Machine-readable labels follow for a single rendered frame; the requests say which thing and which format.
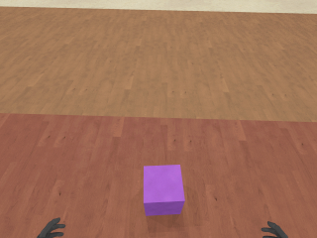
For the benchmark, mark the carton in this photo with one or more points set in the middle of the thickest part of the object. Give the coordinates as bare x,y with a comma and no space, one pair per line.
163,190

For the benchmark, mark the robot left hand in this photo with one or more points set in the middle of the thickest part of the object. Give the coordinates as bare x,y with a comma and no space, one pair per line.
51,226

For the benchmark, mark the robot right hand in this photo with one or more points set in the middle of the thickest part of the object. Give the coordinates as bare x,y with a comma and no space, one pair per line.
274,229

